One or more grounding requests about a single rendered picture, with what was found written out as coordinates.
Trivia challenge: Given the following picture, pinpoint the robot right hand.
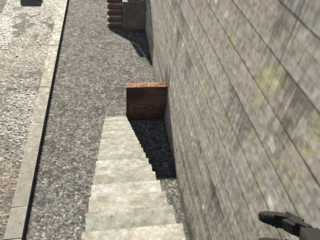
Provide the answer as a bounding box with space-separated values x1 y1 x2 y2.
258 211 320 240

